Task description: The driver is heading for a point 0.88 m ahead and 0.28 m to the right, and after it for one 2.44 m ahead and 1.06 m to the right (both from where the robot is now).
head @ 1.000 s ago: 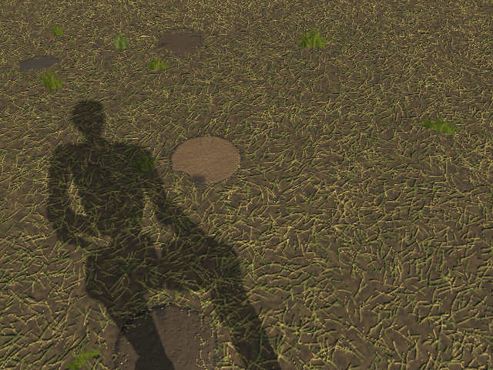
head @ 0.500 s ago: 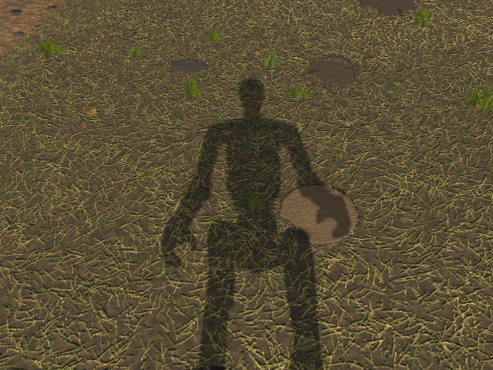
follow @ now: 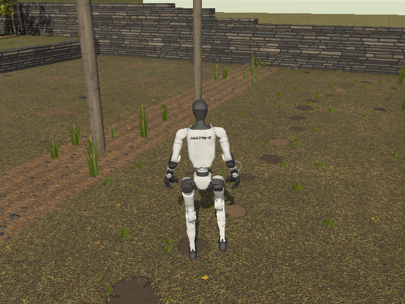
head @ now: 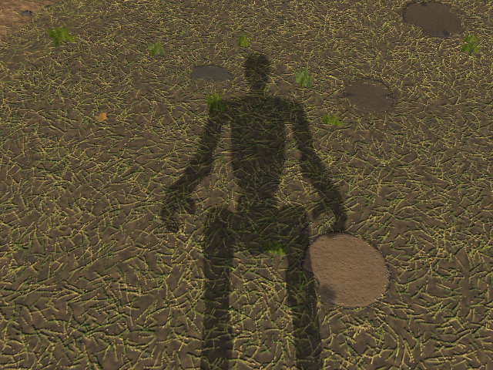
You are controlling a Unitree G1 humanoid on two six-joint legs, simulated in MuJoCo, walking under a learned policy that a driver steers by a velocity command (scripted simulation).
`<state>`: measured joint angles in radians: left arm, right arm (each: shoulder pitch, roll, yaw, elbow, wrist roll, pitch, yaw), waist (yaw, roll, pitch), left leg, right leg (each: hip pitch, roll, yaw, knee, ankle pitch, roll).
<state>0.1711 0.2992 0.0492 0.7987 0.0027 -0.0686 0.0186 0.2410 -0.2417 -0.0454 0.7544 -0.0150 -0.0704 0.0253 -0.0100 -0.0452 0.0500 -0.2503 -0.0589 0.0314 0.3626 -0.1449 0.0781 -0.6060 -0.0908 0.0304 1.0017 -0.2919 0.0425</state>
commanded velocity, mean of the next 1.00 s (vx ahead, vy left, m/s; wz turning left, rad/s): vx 0.26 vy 0.00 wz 0.02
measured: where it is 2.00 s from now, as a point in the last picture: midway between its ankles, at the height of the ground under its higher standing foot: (270, 252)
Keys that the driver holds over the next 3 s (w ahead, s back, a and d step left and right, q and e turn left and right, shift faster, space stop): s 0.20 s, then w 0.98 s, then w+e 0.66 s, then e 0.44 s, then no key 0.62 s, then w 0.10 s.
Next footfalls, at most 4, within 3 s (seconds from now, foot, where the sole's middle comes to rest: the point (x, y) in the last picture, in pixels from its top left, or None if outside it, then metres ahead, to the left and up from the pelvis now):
0.20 right None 0.17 -0.13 -0.78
0.78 right None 0.34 -0.18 -0.78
1.32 left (218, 300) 0.64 0.07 -0.78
1.86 right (318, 233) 0.87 -0.24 -0.78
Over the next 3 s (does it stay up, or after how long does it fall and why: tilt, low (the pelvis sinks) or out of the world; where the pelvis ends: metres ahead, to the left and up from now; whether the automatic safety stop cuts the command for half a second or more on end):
stays up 0.94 -0.20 -0.01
